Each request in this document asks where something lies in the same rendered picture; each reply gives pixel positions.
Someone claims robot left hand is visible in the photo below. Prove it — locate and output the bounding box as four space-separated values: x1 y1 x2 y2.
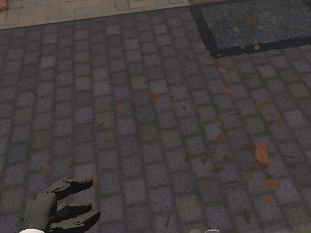
22 177 101 233

